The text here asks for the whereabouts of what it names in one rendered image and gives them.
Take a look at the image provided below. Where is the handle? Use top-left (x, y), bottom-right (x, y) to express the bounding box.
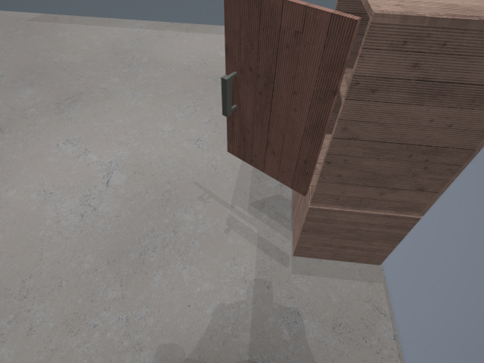
top-left (221, 71), bottom-right (237, 117)

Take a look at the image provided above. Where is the cupboard door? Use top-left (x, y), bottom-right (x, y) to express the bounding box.
top-left (224, 0), bottom-right (361, 197)

